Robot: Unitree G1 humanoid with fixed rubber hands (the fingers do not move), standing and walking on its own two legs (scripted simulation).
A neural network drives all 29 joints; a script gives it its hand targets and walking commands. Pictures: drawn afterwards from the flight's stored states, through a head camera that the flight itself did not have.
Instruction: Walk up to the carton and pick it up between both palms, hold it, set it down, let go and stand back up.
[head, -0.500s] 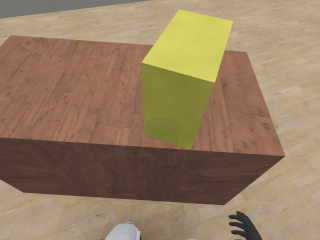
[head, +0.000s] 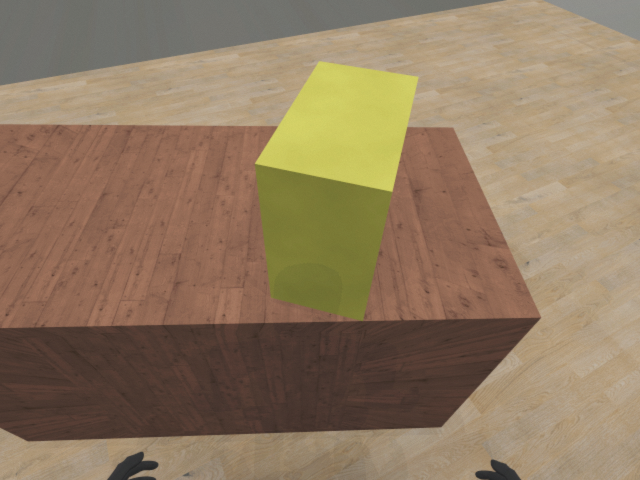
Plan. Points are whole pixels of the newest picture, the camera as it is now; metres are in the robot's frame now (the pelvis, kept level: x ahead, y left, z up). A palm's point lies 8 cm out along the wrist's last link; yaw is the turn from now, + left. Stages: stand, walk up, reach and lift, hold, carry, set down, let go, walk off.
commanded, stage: walk up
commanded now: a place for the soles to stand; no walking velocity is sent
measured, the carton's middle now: (341, 192) +0.54 -0.04 +0.04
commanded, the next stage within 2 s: stand in 0.34 s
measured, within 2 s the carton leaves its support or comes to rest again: neither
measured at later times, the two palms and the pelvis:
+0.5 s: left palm out of the picture +0.07 +0.26 -0.11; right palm out of the picture +0.10 -0.25 -0.11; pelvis +0.02 +0.00 +0.00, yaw +0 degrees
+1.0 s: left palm out of the picture +0.09 +0.26 -0.11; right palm out of the picture +0.10 -0.25 -0.11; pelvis +0.03 +0.00 +0.00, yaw +0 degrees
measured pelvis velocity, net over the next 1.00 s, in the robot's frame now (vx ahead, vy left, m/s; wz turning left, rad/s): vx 0.03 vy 0.00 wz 0.00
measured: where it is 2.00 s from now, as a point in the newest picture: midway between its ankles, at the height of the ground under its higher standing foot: outside the picture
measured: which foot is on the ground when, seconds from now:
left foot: down 0.00-1.00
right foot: down 0.00-1.00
